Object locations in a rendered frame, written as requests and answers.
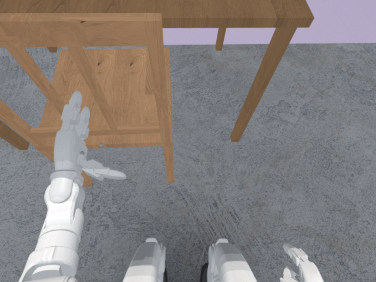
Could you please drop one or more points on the table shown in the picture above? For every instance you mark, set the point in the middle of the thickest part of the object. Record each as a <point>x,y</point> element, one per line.
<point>284,15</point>

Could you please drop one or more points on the robot left forearm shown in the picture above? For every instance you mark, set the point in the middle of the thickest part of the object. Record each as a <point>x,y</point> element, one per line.
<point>55,254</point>

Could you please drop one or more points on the right robot hand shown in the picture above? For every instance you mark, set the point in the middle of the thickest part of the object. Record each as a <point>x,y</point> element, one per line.
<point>308,272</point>

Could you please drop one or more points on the chair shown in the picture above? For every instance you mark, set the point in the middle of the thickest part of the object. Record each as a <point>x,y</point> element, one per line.
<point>128,91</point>

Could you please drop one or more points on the right robot thigh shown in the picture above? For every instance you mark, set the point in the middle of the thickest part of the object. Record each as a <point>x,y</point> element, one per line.
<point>228,263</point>

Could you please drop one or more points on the left robot hand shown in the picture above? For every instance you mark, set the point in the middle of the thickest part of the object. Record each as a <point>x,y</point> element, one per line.
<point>69,142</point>

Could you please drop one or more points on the right robot shin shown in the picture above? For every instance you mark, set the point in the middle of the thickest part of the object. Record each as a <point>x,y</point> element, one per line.
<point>210,277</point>

